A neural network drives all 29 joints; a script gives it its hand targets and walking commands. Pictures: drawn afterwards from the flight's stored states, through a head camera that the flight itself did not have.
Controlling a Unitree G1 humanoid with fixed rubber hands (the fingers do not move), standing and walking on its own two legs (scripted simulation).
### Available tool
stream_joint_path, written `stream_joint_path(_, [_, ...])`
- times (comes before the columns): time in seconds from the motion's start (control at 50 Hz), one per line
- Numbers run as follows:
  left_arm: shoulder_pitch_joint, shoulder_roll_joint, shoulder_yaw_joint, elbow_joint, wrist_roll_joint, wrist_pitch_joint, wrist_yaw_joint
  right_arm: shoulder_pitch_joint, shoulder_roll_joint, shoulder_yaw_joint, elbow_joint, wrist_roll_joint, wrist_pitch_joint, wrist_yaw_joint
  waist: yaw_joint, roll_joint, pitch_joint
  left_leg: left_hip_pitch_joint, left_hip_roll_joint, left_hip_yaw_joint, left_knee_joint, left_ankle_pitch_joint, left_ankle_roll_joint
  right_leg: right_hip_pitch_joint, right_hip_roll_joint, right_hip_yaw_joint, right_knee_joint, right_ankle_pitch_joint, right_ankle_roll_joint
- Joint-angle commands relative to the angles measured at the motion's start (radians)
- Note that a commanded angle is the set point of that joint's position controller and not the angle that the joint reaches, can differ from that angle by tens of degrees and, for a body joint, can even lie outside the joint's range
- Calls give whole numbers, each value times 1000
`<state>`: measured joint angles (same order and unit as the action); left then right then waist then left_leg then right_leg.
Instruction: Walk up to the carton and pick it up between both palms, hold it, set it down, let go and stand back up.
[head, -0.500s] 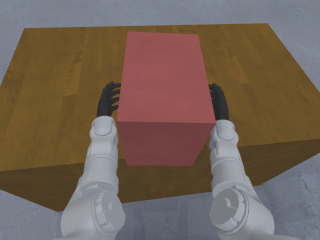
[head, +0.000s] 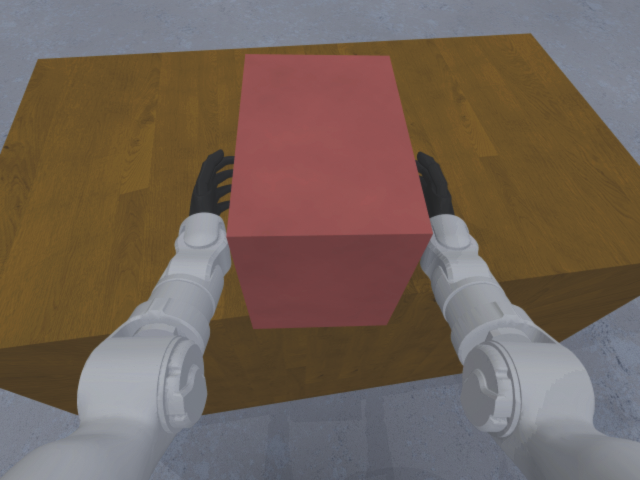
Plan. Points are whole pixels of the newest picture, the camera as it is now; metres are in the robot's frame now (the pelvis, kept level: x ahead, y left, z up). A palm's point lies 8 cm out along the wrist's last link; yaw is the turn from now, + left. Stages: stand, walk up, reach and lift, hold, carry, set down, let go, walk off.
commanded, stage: set down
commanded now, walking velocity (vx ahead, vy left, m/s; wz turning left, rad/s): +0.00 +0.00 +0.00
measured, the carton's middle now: (319, 196) +0.50 +0.05 +0.03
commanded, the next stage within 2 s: none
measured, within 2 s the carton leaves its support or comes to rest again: neither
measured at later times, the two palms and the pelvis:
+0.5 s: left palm (172, 195) +0.44 +0.24 +0.07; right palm (482, 185) +0.49 -0.16 +0.08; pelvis -0.01 -0.01 -0.02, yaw +1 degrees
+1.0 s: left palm (141, 136) +0.44 +0.24 +0.16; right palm (511, 130) +0.49 -0.15 +0.17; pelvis -0.02 -0.02 +0.00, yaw +2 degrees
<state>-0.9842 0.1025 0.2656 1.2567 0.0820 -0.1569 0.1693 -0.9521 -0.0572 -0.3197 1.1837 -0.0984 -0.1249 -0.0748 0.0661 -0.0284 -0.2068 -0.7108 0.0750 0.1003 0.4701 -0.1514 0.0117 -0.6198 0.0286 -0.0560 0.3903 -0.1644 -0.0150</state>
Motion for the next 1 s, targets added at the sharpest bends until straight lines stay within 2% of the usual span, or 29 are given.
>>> stream_joint_path(0.0, [-533,158,-103,-73,-114,-82,-2,-518,-185,131,-115,125,-67,-17,35,61,-885,609,-36,-37,165,597,-66,132,36,-8,35,290,6])
stream_joint_path(0.08, [-530,203,-136,0,-168,-105,-29,-533,-273,188,-48,193,-99,-16,24,47,-894,608,-27,-47,186,629,-86,110,39,-16,65,353,13])
stream_joint_path(0.18, [-538,256,-187,25,-244,-141,-61,-558,-354,254,-3,274,-130,0,12,34,-897,544,-25,-42,170,582,-98,128,35,-17,93,396,22])
stream_joint_path(0.32, [-627,305,-265,-119,-357,-142,-83,-637,-410,341,-62,420,-117,45,13,50,-1025,471,-29,-35,164,511,-92,148,28,-12,133,426,30])
stream_joint_path(0.42, [-631,329,-268,-194,-368,-70,-102,-669,-423,382,-97,481,-61,70,19,28,-1061,419,-38,-43,163,462,-63,201,17,3,160,466,40])
stream_joint_path(0.52, [-614,388,-215,-221,-323,13,-107,-677,-457,385,-134,494,-10,61,28,-20,-1025,343,-49,-42,114,406,-43,319,2,21,166,511,61])
stream_joint_path(0.62, [-628,407,-188,-240,-301,87,-97,-693,-469,368,-168,479,48,43,24,-31,-970,344,-55,-42,63,371,-43,372,1,26,140,512,65])
stream_joint_path(0.86, [-730,414,-253,-273,-371,227,-73,-767,-480,340,-161,489,185,20,-2,44,-859,519,-49,-69,35,336,-59,264,19,0,50,370,41])
stream_joint_path(0.98, [-771,436,-272,-300,-392,300,-64,-799,-496,330,-168,501,245,16,-8,71,-824,558,-51,-82,27,321,-62,256,20,-5,28,339,38])
